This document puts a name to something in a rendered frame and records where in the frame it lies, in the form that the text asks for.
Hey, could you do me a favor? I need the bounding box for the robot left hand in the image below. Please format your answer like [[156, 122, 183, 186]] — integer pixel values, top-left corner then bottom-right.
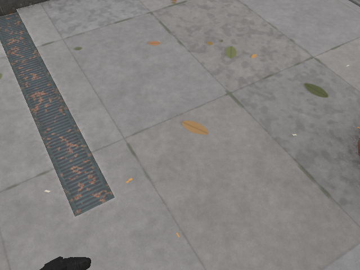
[[40, 256, 91, 270]]

